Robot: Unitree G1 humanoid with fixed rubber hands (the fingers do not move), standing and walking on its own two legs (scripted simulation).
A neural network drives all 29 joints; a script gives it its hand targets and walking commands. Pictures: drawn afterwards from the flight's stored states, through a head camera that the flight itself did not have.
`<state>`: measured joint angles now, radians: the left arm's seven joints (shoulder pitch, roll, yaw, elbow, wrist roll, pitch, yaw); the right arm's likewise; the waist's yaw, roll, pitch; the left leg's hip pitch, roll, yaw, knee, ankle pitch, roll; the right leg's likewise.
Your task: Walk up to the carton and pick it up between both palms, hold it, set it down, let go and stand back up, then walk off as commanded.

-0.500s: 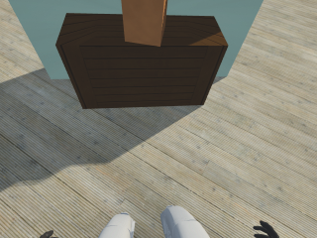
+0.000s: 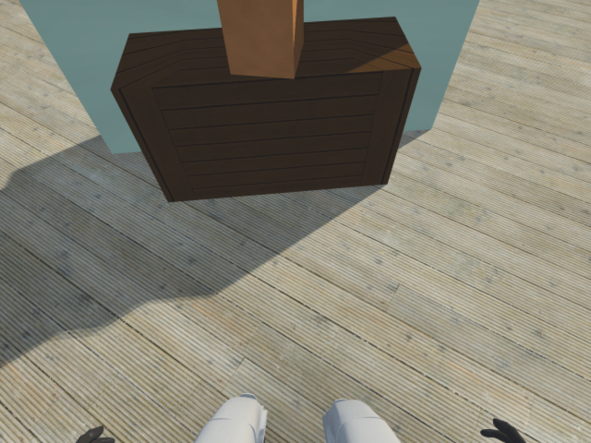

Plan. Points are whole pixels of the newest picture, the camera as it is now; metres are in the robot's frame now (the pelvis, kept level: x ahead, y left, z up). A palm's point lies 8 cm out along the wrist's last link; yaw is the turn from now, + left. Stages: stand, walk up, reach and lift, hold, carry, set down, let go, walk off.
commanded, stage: walk off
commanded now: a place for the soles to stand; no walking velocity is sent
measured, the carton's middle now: (265, 17) +1.19 +0.07 -0.05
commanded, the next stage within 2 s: stand in 0.30 s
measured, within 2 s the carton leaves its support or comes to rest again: neither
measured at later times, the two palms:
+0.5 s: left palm out of the picture +0.10 +0.30 -0.11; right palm out of the picture +0.09 -0.30 -0.11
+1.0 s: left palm out of the picture +0.09 +0.30 -0.09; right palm out of the picture +0.07 -0.31 -0.10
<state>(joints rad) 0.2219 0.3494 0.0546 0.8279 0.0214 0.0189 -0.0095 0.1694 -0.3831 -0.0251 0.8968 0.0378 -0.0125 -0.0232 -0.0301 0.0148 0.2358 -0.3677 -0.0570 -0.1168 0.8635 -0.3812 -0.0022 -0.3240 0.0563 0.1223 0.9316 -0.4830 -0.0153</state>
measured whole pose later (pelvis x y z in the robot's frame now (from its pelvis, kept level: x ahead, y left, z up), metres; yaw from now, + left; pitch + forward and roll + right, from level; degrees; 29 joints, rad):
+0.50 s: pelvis +0.01 +0.01 +0.00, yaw +0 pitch -5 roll +1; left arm 0.22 0.35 0.05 0.83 0.02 0.01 0.00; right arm 0.16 -0.39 -0.03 0.91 0.04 -0.03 -0.01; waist -0.03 -0.01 0.22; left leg -0.37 -0.05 -0.11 0.87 -0.42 -0.02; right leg -0.32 0.06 0.12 0.90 -0.49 -0.01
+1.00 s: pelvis +0.00 +0.01 +0.01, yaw +0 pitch -6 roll +1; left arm 0.21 0.35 0.05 0.84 0.01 0.01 0.01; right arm 0.16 -0.39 -0.03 0.96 0.04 -0.02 -0.01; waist -0.03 -0.02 0.16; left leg -0.35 -0.05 -0.11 0.82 -0.36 -0.02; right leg -0.32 0.05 0.12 0.86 -0.44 -0.01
